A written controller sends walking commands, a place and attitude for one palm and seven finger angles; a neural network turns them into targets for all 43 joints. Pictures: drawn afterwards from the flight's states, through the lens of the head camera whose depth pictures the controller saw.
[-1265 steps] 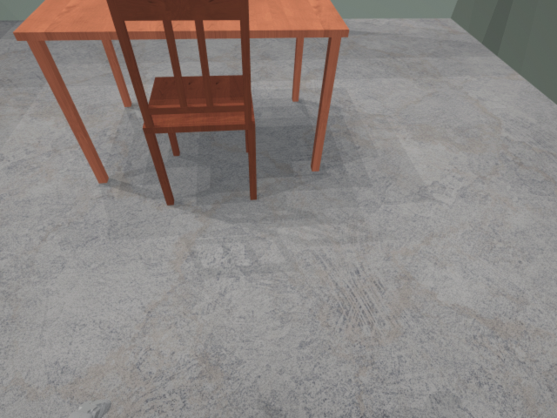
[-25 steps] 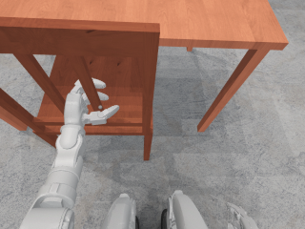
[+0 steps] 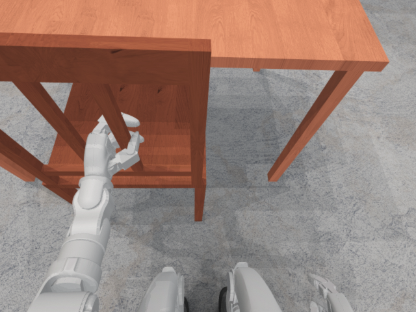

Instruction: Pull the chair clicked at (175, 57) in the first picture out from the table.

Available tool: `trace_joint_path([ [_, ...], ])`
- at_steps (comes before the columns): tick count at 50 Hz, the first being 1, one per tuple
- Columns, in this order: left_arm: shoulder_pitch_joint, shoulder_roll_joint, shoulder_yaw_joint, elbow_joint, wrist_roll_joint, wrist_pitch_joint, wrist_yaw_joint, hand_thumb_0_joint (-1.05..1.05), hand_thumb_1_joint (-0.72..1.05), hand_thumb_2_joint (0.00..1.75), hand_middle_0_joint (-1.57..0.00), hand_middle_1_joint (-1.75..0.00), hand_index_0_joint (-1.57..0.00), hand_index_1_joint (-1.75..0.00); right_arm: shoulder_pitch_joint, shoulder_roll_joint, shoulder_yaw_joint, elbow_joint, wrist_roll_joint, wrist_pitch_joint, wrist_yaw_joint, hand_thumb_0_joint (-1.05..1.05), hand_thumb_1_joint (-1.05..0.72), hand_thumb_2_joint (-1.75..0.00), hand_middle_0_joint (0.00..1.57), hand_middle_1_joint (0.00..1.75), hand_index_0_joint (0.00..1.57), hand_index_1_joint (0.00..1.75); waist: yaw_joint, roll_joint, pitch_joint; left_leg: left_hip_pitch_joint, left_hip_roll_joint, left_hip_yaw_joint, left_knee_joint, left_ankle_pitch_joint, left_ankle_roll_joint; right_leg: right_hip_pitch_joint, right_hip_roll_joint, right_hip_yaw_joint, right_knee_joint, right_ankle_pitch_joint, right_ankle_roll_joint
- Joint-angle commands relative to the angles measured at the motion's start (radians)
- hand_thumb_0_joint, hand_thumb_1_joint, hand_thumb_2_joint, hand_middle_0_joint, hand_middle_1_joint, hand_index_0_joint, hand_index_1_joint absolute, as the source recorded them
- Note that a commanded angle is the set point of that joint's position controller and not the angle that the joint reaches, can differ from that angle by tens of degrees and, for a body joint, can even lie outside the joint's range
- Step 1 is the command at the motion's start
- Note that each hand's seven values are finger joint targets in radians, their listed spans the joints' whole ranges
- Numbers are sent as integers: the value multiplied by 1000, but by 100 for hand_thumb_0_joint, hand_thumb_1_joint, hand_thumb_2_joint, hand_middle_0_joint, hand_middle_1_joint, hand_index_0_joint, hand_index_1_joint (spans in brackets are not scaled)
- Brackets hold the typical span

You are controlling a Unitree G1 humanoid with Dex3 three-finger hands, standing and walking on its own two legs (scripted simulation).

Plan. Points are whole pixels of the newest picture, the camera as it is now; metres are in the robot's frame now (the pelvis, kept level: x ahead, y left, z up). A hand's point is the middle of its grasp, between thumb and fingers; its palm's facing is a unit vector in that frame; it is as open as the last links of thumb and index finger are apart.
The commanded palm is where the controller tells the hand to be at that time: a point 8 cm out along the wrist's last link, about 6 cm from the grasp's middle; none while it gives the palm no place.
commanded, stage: hook a spindle and tug to test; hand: left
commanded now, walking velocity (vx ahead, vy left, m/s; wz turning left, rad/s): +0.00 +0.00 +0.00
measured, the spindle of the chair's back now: (70, 134) +0.44 +0.26 +0.03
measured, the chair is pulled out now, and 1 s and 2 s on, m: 0.00 0.05 0.20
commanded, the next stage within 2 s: step backward, pulling the chair out in 0.30 s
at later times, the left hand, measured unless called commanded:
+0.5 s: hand (131, 160) +0.39 +0.14 +0.02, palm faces +0.00 -0.99 -0.14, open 5.5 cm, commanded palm +0.37 +0.19 +0.02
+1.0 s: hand (131, 168) +0.37 +0.14 +0.04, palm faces -0.03 -0.99 -0.13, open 5.3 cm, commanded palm +0.34 +0.19 +0.04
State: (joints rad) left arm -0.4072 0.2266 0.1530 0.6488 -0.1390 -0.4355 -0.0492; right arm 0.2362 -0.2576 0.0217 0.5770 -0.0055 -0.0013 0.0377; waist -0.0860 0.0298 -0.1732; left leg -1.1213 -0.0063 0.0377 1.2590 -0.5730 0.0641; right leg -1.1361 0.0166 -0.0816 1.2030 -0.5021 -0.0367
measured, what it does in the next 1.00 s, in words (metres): rises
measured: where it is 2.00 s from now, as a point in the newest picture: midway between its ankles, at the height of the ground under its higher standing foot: outside the picture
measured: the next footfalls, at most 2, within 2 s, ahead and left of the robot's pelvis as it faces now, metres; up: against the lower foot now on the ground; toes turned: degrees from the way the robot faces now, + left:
right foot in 1.74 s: -0.05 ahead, -0.14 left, +0.00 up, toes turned -6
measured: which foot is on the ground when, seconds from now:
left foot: down 0.00-1.00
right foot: down 0.00-1.00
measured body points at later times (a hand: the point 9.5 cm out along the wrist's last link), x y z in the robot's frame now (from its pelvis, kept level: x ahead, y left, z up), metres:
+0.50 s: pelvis +0.03 +0.00 +0.03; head +0.16 +0.01 +0.47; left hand +0.38 +0.20 +0.03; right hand +0.16 -0.24 -0.09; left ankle +0.01 +0.08 -0.63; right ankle +0.03 -0.10 -0.63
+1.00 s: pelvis +0.02 +0.02 +0.11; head +0.11 +0.02 +0.55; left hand +0.36 +0.19 +0.05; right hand +0.08 -0.25 -0.02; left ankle +0.01 +0.08 -0.63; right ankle +0.03 -0.10 -0.62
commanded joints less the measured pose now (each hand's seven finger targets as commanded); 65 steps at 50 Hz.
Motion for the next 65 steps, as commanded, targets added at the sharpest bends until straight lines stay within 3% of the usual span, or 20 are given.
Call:
trace_joint_path([
  [1, -139, 85, -18, -255, 12, -77, -24, 0, 90, 90, -50, -145, -50, -145, 55, -148, -60, -117, 0, -31, -1, 0, -90, -90, 20, 30, 20, 30, 11, 35, -456, 312, 19, -95, -154, 450, -50, 295, -5, 62, -121, 341, 1],
  [11, 86, 73, -32, -407, -6, -72, -27, 0, 90, 90, -50, -145, -50, -145, 54, -138, -69, -145, 2, -32, 10, 0, -90, -90, 20, 30, 20, 30, 44, 41, -474, 368, 27, -91, -161, 613, -58, 361, -6, 61, -119, 462, 0],
  [15, 99, 61, -44, -415, -6, -67, -21, 0, 90, 90, -50, -145, -50, -145, 54, -137, -69, -139, 2, -35, 6, 0, -90, -90, 20, 30, 20, 30, 21, -2, -429, 330, 28, -89, -149, 589, -50, 351, -7, 61, -117, 472, 5],
  [20, 87, 0, -113, -515, -11, -78, -25, 0, 90, 90, -50, -145, -50, -145, 47, -127, -72, -142, -1, -48, 4, 0, -90, -90, 20, 30, 20, 30, 12, 62, -465, 394, 32, -98, -137, 677, -58, 332, -13, 59, -106, 510, 4],
  [21, -214, 371, 78, -691, 91, 18, 77, 0, 90, 90, -50, -145, -50, -145, 140, -136, -87, -163, 50, 40, -47, 0, -90, -90, 20, 30, 20, 30, 27, 73, -713, 762, 36, -58, -343, 597, -55, 738, -71, 187, -304, 613, -11],
  [23, -143, 225, -20, -647, 98, 116, 134, 0, 90, 90, -50, -145, -50, -145, 157, -107, -88, -187, 56, 56, -95, 0, -90, -90, 20, 30, 20, 30, 4, 87, -582, 793, 31, -46, -419, 651, -44, 775, -94, 173, -357, 820, 10],
  [24, -89, 206, -26, -554, 107, 154, 142, 0, 90, 90, -50, -145, -50, -145, 110, -101, -78, -177, 62, 64, -109, 0, -90, -90, 20, 30, 20, 30, 7, 139, -511, 775, 40, -66, -448, 692, -48, 708, -98, 182, -356, 790, 9],
  [25, -23, 160, -61, -388, 114, 198, 132, 0, 90, 90, -50, -145, -50, -145, 66, -103, -67, -153, 60, 81, -118, 0, -90, -90, 20, 30, 20, 30, 3, 144, -350, 703, 68, -114, -531, 586, -64, 617, -93, 159, -389, 586, 6],
  [26, -29, 137, -79, -314, 113, 225, 138, 0, 90, 90, -50, -145, -50, -145, 64, -104, -64, -132, 72, 95, -130, 0, -90, -90, 20, 30, 20, 30, 11, 100, -265, 678, 90, -126, -537, 594, -41, 632, -86, 160, -410, 588, 17],
  [29, -129, 120, -102, -176, 118, 243, 156, 0, 90, 90, -50, -145, -50, -145, 105, -111, -54, -88, 72, 115, -152, 0, -90, -90, 20, 30, 20, 30, -4, -110, -250, 746, 108, -97, -553, 725, -28, 766, -117, 183, -482, 905, 52],
  [30, -174, 149, -84, -164, 120, 237, 159, 0, 90, 90, -50, -145, -50, -145, 108, -117, -59, -81, 71, 116, -160, 0, -90, -90, 20, 30, 20, 30, -3, -107, -274, 776, 109, -85, -573, 763, -34, 811, -131, 191, -496, 990, 54],
  [32, -197, 136, -96, -94, 116, 223, 147, 0, 90, 90, -50, -145, -50, -145, 98, -117, -62, -64, 71, 118, -166, 0, -90, -90, 20, 30, 20, 30, 4, -26, -247, 837, 131, -86, -624, 822, -44, 823, -141, 193, -529, 967, 48],
  [36, -137, 122, -101, -19, 120, 206, 137, 0, 90, 90, -50, -145, -50, -145, 68, -111, -66, -49, 63, 126, -155, 0, -90, -90, 20, 30, 20, 30, 29, 192, -215, 1013, 202, -126, -685, 1031, -46, 789, -114, 163, -575, 622, 24],
  [38, -104, 97, -117, -11, 119, 202, 130, 0, 90, 90, -50, -145, -50, -145, 55, -108, -66, -49, 54, 126, -141, 0, -90, -90, 20, 30, 20, 30, 40, 223, -198, 1088, 227, -149, -704, 1153, -51, 775, -92, 139, -597, 480, 15],
  [41, -54, 111, -99, -18, 120, 196, 122, 0, 90, 90, -50, -145, -50, -145, 42, -104, -65, -55, 37, 125, -123, 0, -90, -90, 20, 30, 20, 30, 54, 238, -192, 1156, 240, -138, -703, 1272, -74, 784, -87, 133, -634, 506, 7],
  [47, 11, 121, -85, -57, 111, 190, 117, 0, 90, 90, -50, -145, -50, -145, 35, -118, -70, -75, 38, 129, -125, 0, -90, -90, 20, 30, 20, 30, 47, 108, -200, 1104, 244, -116, -721, 1208, -92, 878, -121, 178, -637, 753, -14],
  [54, -32, 127, -78, -59, 118, 180, 128, 0, 90, 90, -50, -145, -50, -145, 3, -111, -68, -54, 26, 103, -131, 0, -90, -90, 20, 30, 20, 30, 51, 179, -162, 1072, 277, -120, -801, 1001, -41, 822, -94, 159, -609, 445, 6],
  [57, -63, 137, -77, -29, 119, 177, 138, 0, 90, 90, -50, -145, -50, -145, 6, -114, -64, -40, 28, 93, -136, 0, -90, -90, 20, 30, 20, 30, 50, 172, -130, 1013, 270, -122, -806, 892, -25, 838, -102, 167, -612, 470, 4],
  [61, -102, 151, -89, 24, 109, 171, 147, 0, 90, 90, -50, -145, -50, -145, 25, -116, -66, -27, 45, 89, -156, 0, -90, -90, 20, 30, 20, 30, 33, 30, -144, 918, 184, -93, -742, 623, -59, 891, -176, 267, -670, 789, -24],
  [65, -141, 173, -96, 82, 115, 162, 160, 0, 90, 90, -50, -145, -50, -145, 53, -128, -80, 0, 54, 76, -159, 0, -90, -90, 20, 30, 20, 30, 13, -35, -163, 911, 69, -39, -636, 302, -81, 871, -290, 373, -817, 771, -40],
])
